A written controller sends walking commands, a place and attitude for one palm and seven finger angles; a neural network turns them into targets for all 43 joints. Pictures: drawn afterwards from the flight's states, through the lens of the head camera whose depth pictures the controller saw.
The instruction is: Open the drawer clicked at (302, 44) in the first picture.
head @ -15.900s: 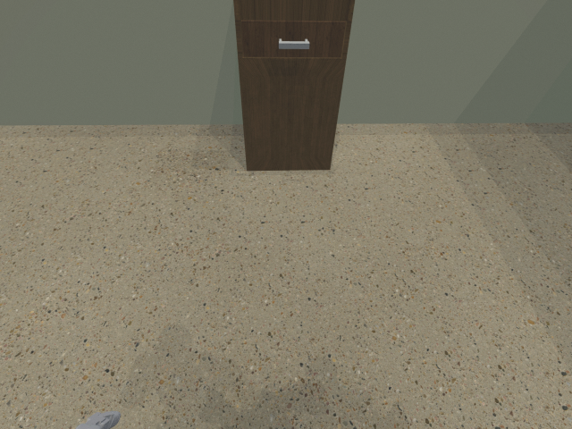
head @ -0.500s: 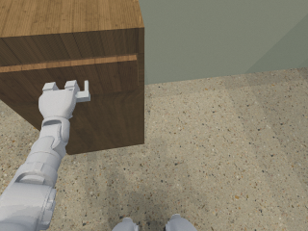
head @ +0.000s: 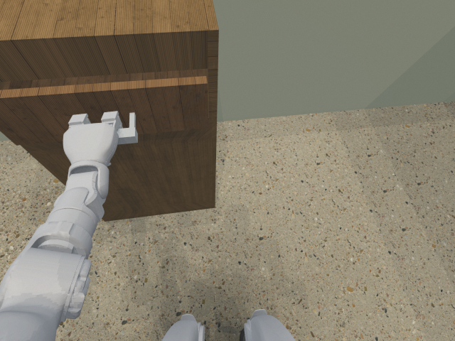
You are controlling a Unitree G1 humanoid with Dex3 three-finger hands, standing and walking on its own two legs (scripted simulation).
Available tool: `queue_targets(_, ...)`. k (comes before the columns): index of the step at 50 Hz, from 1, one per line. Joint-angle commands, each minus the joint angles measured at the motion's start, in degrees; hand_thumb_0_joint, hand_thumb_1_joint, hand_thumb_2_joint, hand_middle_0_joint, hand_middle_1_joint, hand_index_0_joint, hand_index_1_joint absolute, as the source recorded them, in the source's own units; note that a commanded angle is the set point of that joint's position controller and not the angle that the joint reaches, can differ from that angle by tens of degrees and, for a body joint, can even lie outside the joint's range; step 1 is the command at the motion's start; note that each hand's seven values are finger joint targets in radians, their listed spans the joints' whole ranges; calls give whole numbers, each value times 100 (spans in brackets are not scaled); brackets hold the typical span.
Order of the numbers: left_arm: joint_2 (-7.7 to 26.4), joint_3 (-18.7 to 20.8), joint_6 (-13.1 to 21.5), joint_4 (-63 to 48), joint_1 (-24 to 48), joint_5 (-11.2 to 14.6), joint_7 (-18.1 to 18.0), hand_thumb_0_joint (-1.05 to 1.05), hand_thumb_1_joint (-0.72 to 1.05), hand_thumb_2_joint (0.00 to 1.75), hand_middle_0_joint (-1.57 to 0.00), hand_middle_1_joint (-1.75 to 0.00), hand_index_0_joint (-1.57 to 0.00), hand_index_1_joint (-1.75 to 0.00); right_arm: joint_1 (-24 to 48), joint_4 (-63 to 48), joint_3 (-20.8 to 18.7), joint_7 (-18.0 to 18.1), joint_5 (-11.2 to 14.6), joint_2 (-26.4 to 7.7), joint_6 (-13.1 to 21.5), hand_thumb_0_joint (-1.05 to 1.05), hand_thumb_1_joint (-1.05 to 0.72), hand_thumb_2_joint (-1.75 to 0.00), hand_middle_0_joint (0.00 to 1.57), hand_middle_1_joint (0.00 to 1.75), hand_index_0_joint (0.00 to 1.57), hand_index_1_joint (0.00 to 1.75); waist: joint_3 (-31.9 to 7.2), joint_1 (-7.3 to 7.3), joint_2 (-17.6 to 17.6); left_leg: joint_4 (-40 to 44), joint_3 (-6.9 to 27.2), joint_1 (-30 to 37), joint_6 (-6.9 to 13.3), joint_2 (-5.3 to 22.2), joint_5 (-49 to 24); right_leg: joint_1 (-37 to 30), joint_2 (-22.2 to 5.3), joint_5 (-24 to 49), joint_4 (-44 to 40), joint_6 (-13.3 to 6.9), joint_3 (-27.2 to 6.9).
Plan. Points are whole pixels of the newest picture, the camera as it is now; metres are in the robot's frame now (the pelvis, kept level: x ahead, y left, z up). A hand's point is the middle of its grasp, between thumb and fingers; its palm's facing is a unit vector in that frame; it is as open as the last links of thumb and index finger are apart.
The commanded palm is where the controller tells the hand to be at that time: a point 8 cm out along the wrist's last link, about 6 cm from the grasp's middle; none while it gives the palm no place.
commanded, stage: pull the drawer open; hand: left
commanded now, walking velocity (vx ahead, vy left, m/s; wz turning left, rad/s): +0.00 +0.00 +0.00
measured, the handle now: (104, 129) +0.51 +0.23 +0.00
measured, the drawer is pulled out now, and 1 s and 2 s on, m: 0.03 0.08 0.28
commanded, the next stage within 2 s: none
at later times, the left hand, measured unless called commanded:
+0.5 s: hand (102, 167) +0.44 +0.23 -0.03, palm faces -0.05 -0.05 -1.00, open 5.7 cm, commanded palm +0.39 +0.22 +0.03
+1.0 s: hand (101, 179) +0.41 +0.23 -0.03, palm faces -0.05 -0.02 -1.00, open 5.7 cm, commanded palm +0.39 +0.23 +0.03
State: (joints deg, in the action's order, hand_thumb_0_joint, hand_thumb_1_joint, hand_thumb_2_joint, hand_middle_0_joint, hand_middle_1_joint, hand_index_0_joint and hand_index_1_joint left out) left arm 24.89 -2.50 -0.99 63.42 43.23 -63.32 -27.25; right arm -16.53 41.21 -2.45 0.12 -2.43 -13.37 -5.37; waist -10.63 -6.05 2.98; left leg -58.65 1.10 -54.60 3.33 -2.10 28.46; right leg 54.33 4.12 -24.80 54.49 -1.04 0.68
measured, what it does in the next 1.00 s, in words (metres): stands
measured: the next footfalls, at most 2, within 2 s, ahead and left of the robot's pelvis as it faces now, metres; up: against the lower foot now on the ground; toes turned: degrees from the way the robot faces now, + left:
none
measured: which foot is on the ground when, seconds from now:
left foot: down 0.00-1.00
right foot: down 0.00-1.00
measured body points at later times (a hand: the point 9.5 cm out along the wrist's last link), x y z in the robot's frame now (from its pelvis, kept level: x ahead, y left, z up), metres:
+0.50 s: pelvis +0.00 +0.00 +0.01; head +0.11 +0.00 +0.44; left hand +0.44 +0.23 +0.03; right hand +0.01 -0.27 -0.12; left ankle -0.02 +0.08 -0.67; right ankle +0.00 -0.11 -0.67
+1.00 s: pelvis +0.00 +0.00 +0.01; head +0.09 +0.00 +0.45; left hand +0.41 +0.23 +0.03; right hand +0.09 -0.26 -0.12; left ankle -0.02 +0.08 -0.67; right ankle +0.00 -0.11 -0.67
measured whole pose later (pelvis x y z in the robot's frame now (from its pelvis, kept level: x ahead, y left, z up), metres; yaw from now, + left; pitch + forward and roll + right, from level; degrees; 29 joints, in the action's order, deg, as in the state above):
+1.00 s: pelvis +0.00 +0.00 +0.01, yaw +0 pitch +21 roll -2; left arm 20.7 -4.4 -1.1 58.1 34.7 -63.6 -29.8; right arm -12.8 40.0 -1.8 1.0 -1.6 -12.7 -5.1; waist -10.8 -3.2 2.2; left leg -56.3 0.6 -50.2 3.4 -2.6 27.4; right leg 50.4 3.6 -24.2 53.3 -1.0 0.1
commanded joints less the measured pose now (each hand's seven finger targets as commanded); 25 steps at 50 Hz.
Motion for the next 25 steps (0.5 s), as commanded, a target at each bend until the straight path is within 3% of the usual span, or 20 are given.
queue_targets(1, 969, 147, 205, -948, 2330, -12, -183, 0, 90, 90, -40, -135, -40, -135, -952, -219, -340, 85, 23, -986, 170, 0, -90, -90, 20, 30, 20, 30, -2484, -218, 384, 482, 231, 2028, -191, 217, -2809, -819, -27, 1863, -425, -126, 62)
queue_targets(4, 1219, 283, 259, -832, 2286, -14, -177, 0, 90, 90, -40, -135, -40, -135, -976, -191, -313, 98, 35, -1016, 239, 0, -90, -90, 20, 30, 20, 30, -2360, -195, 256, 509, 172, 1683, -137, 181, -2338, -900, -26, 1697, -444, -134, 21)
queue_targets(7, 1428, 407, 291, -801, 2331, -34, -204, 0, 90, 90, -40, -135, -40, -135, -1027, -145, -316, 105, 39, -1053, 279, 0, -90, -90, 20, 30, 20, 30, -2505, -165, 334, 499, 182, 1646, -135, 171, -2314, -900, -25, 1671, -415, -144, 7)
queue_targets(8, 1261, 267, 298, -844, 2419, -22, -208, 0, 90, 90, -40, -135, -40, -135, -1039, -144, -324, 102, 34, -1040, 303, 0, -90, -90, 20, 30, 20, 30, -2470, -246, 314, 488, 164, 1629, -118, 174, -2266, -866, -23, 1666, -444, -131, 7)
queue_targets(9, 1437, 420, 300, -827, 2379, -26, -219, 0, 90, 90, -40, -135, -40, -135, -1078, -102, -329, 106, 34, -1057, 317, 0, -90, -90, 20, 30, 20, 30, -2526, -199, 316, 486, 172, 1628, -124, 183, -2333, -906, -28, 1718, -411, -133, 9)
queue_targets(12, 1513, 434, 278, -674, 2346, 6, -198, 0, 90, 90, -40, -135, -40, -135, -1094, -76, -318, 106, 52, -1083, 338, 0, -90, -90, 20, 30, 20, 30, -2443, -216, 220, 493, 149, 1466, -102, 158, -2145, -937, -26, 1630, -456, -120, -23)
queue_targets(15, 1552, 592, 295, -779, 1723, 103, -147, 0, 90, 90, -40, -135, -40, -135, -1040, -151, -317, 80, 54, -1083, 342, 0, -90, -90, 20, 30, 20, 30, -2624, 21, 267, 591, 96, 1548, -113, 144, -2310, -1283, -23, 1847, -465, -142, -41)
queue_targets(17, 1320, 494, 341, -1036, 1302, 178, -106, 0, 90, 90, -40, -135, -40, -135, -1006, -226, -335, 69, 72, -1024, 344, 0, -90, -90, 20, 30, 20, 30, -2754, 116, 291, 609, 24, 1669, -105, 149, -2503, -1502, -24, 2106, -493, -130, -58)
queue_targets(18, 1356, 601, 348, -1033, 841, 197, -86, 0, 90, 90, -40, -135, -40, -135, -966, -269, -332, 61, 77, -1017, 326, 0, -90, -90, 20, 30, 20, 30, -2754, 272, 259, 657, 7, 1708, -119, 148, -2608, -1634, -20, 2173, -493, -140, -43)
queue_targets(22, 881, 429, 409, -1660, -113, 266, -89, 0, 90, 90, -40, -135, -40, -135, -787, -431, -389, 32, 124, -953, 293, 0, -90, -90, 20, 30, 20, 30, -2694, 370, 155, 759, -17, 2025, -133, 208, -3122, -1813, -14, 2481, -590, -134, -42)
queue_targets(25, 855, 507, 380, -2166, -673, 278, -190, 0, 90, 90, -40, -135, -40, -135, -627, -517, -406, 8, 137, -965, 264, 0, -90, -90, 20, 30, 20, 30, -2503, 442, -1, 826, 6, 2085, -129, 231, -3431, -1941, -19, 2671, -653, -147, -75)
